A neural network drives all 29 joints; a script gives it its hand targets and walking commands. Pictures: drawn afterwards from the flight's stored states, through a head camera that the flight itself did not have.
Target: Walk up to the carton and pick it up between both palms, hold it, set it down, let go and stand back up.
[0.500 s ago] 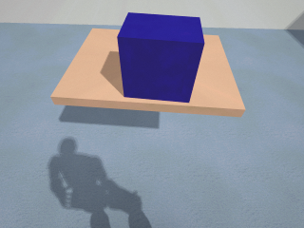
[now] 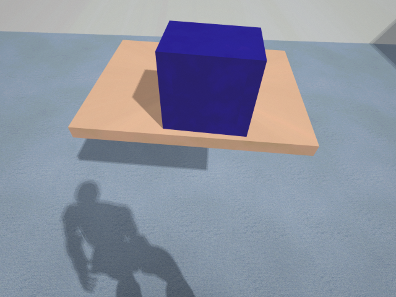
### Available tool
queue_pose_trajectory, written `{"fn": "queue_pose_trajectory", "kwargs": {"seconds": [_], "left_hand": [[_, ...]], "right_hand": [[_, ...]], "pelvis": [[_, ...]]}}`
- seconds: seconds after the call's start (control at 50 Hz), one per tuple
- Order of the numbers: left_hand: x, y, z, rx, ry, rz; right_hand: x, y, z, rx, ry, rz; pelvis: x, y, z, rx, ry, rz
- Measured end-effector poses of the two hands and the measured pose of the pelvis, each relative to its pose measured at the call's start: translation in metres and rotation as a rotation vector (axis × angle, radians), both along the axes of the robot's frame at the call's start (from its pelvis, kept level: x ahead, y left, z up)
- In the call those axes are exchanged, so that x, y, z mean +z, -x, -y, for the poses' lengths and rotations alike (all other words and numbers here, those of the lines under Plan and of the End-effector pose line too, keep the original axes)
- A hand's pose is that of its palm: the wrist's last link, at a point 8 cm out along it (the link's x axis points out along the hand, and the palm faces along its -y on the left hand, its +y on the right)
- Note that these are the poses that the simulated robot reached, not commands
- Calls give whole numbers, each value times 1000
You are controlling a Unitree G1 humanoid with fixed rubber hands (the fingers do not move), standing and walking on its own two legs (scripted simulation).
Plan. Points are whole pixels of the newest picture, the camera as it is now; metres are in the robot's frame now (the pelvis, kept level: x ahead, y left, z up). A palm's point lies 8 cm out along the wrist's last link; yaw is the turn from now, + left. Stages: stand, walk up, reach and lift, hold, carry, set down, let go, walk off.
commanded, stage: stand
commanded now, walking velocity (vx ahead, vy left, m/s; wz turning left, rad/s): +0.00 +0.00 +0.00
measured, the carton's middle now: (209, 80) +0.73 -0.03 +0.04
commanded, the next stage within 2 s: none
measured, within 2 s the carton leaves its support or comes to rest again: neither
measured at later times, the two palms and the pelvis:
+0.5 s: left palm out of the picture -0.04 +0.21 -0.15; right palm out of the picture -0.04 -0.19 -0.15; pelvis -0.01 +0.01 +0.00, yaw +0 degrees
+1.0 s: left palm out of the picture -0.04 +0.21 -0.15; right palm out of the picture -0.03 -0.19 -0.15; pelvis -0.01 +0.01 +0.00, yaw +0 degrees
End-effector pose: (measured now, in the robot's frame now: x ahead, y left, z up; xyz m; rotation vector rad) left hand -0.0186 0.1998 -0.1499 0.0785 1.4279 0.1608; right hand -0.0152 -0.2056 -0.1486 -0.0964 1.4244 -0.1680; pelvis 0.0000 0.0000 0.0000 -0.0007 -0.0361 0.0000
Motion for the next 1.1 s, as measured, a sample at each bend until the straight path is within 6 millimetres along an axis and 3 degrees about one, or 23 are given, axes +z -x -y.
{"fn": "queue_pose_trajectory", "kwargs": {"seconds": [0.26,0.54,0.78,1.1], "left_hand": [[0,15,2,-5,7,-40],[1,18,-7,-4,-6,-43],[0,11,-10,-7,0,-14],[1,26,-6,-2,11,-53]], "right_hand": [[-1,22,-8,-13,-14,-48],[-1,28,-14,-13,-19,-47],[0,22,-16,-7,-16,-20],[0,21,-18,-6,-22,-20]], "pelvis": [[0,6,-2,-8,1,-2],[0,8,-6,-3,0,-4],[1,9,-9,-6,2,1],[1,9,-10,-5,-1,-7]]}}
